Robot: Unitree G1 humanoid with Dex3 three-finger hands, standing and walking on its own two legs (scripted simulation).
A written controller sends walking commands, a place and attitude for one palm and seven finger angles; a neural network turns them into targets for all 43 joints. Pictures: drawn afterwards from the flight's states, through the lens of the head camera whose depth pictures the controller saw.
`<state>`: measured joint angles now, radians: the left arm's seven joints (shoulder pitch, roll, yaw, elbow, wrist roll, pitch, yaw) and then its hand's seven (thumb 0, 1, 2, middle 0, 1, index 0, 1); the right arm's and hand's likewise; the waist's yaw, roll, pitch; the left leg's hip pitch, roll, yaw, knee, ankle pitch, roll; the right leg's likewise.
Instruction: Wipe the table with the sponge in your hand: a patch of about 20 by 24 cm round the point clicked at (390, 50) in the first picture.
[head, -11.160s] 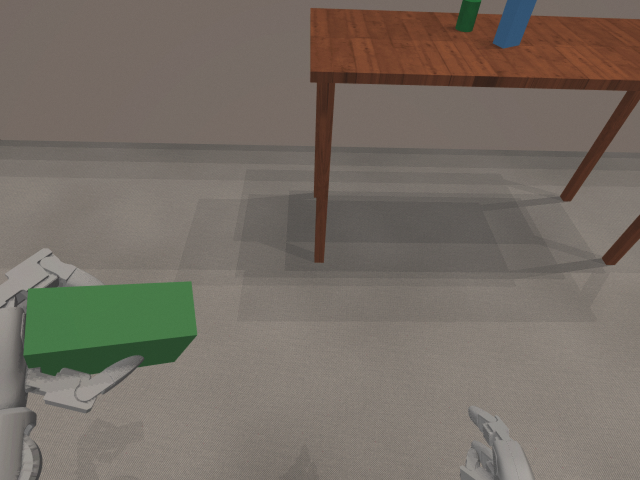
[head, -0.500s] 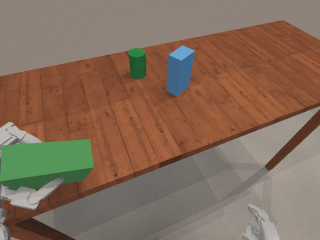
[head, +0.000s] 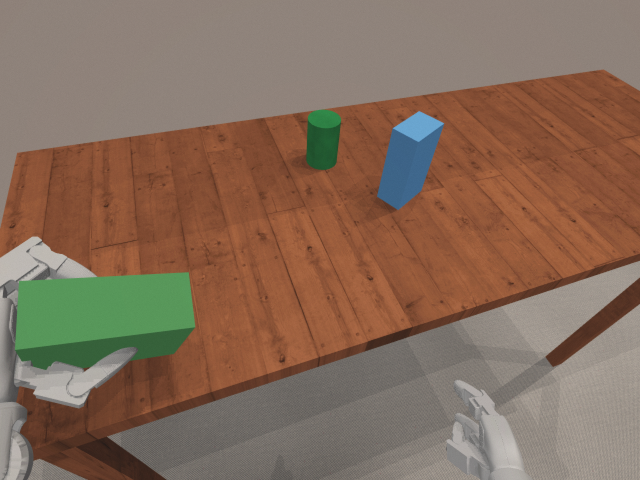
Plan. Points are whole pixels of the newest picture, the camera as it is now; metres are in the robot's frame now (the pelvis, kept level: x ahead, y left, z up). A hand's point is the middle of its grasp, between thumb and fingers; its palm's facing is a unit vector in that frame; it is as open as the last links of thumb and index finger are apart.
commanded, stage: come to a stop and stand still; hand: left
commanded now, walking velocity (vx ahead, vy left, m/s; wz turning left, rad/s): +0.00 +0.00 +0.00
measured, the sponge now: (135, 321) +0.23 +0.21 +0.13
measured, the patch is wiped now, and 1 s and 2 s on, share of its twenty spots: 0.00 0.00 0.00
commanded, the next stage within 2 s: look again from close up in 0.26 s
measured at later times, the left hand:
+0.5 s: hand (32, 278) +0.24 +0.29 +0.18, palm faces +0.46 -0.79 -0.41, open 9.5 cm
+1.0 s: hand (87, 317) +0.22 +0.24 +0.16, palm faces +0.30 -0.88 -0.38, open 9.5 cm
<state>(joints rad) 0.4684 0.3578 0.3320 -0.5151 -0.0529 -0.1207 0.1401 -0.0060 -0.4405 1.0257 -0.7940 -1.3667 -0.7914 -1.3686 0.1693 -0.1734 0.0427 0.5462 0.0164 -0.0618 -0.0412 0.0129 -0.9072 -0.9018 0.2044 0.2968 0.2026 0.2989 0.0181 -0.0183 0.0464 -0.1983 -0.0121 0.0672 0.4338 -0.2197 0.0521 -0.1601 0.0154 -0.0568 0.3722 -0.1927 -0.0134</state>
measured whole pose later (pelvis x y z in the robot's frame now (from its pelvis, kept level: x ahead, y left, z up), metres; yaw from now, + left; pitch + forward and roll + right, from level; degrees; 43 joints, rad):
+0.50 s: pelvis -0.01 +0.01 +0.00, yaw -1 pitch +0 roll -1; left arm 0.24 0.45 0.46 -0.34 -0.04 -0.22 0.09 -0.01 -0.44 1.03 -0.79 -1.37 -0.79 -1.37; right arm 0.19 -0.20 0.02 0.58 0.01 -0.14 0.01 0.01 -0.91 -0.90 0.20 0.30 0.20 0.30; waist 0.04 -0.03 0.08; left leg -0.25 -0.02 0.10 0.47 -0.22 0.06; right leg -0.24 0.01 -0.03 0.44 -0.20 0.00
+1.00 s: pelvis -0.01 +0.01 -0.01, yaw -2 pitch -1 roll +0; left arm 0.42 0.35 0.34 -0.46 -0.04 -0.25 0.08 -0.01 -0.44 1.03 -0.79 -1.38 -0.78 -1.38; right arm 0.19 -0.20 0.02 0.56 0.01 -0.17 0.02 0.01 -0.91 -0.90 0.20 0.30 0.20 0.30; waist 0.01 -0.01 0.07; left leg -0.25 -0.03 0.11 0.50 -0.24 0.08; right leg -0.25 -0.01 -0.01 0.50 -0.23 0.01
